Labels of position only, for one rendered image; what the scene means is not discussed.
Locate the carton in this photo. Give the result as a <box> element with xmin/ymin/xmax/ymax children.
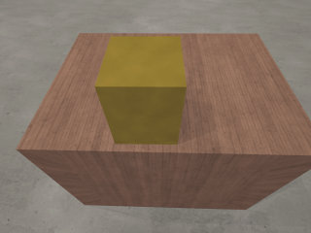
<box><xmin>94</xmin><ymin>36</ymin><xmax>187</xmax><ymax>145</ymax></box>

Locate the pedestal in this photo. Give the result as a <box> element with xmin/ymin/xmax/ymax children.
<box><xmin>16</xmin><ymin>33</ymin><xmax>311</xmax><ymax>210</ymax></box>

